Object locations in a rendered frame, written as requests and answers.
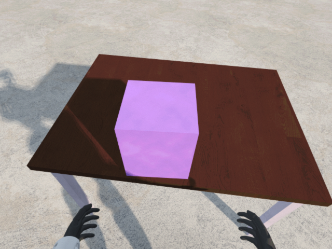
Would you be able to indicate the carton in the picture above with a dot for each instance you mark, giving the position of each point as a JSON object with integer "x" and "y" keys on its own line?
{"x": 157, "y": 128}

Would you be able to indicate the robot left forearm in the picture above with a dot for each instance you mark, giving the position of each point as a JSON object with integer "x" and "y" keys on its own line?
{"x": 68, "y": 242}

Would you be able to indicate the right robot hand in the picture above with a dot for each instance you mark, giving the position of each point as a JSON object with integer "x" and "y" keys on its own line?
{"x": 262, "y": 238}

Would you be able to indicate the table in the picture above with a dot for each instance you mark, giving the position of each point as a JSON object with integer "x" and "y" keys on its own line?
{"x": 250, "y": 141}

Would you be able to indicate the left robot hand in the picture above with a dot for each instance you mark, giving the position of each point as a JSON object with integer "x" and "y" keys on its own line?
{"x": 77, "y": 226}

